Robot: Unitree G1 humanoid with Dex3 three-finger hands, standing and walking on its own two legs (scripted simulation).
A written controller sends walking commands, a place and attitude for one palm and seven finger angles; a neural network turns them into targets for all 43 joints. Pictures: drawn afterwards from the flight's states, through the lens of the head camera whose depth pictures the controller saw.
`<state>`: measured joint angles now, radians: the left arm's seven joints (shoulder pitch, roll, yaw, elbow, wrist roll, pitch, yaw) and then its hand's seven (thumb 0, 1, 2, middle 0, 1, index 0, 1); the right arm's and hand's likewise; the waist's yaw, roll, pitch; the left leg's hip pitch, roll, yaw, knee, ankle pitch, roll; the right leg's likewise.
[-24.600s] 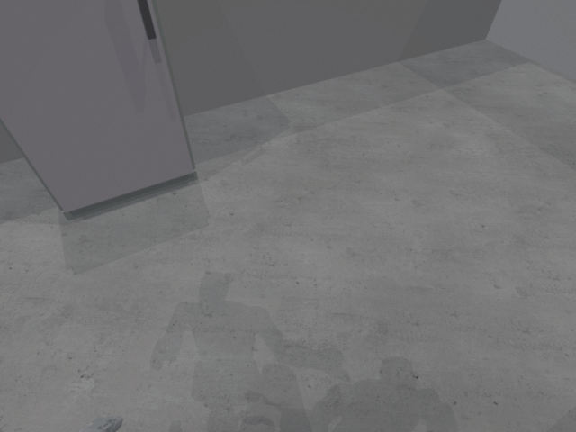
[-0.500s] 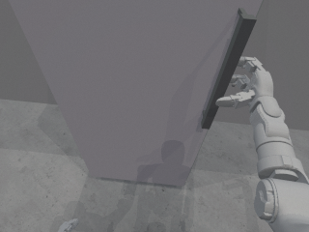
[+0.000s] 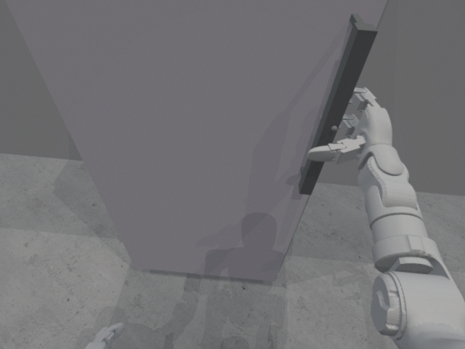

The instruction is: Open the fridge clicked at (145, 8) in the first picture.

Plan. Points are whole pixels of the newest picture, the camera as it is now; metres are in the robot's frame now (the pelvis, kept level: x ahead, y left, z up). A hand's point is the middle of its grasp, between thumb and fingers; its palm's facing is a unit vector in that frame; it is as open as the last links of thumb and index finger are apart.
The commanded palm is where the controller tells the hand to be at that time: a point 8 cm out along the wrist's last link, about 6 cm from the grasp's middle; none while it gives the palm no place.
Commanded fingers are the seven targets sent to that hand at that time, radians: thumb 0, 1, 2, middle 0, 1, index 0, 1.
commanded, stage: slide the fingers in behind the handle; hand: right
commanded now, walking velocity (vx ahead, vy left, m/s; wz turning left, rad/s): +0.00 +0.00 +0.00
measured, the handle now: (325, 120) +0.49 -0.11 +0.17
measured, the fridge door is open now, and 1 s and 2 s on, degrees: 0 0 0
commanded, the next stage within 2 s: grip the handle and tug to test in 0.98 s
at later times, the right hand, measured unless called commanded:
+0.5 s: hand (328, 132) +0.43 -0.11 +0.19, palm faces -0.02 +1.00 +0.02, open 14.0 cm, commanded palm +0.41 -0.16 +0.18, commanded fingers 0.00 0.50 -0.30 0.30 1.20 0.30 1.20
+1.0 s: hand (321, 129) +0.43 -0.09 +0.19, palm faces -0.01 +1.00 +0.00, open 14.1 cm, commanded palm +0.41 -0.14 +0.18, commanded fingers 0.00 0.50 -0.30 0.30 1.20 0.30 1.20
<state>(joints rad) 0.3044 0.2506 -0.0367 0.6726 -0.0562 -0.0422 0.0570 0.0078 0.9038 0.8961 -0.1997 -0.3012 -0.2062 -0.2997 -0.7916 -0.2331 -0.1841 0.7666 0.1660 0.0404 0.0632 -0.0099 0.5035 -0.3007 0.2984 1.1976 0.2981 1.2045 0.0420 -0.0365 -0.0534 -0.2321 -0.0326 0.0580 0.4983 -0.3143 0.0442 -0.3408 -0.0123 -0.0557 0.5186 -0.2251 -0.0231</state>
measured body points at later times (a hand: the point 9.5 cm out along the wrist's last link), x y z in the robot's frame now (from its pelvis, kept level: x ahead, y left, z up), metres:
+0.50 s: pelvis +0.00 +0.00 +0.00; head +0.00 +0.02 +0.45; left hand +0.12 +0.25 -0.11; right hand +0.43 -0.16 +0.19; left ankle -0.03 +0.09 -0.74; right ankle +0.03 -0.11 -0.74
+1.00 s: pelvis -0.01 +0.00 +0.00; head -0.01 +0.02 +0.45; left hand +0.11 +0.25 -0.12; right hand +0.42 -0.15 +0.19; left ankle -0.03 +0.09 -0.74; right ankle +0.03 -0.11 -0.74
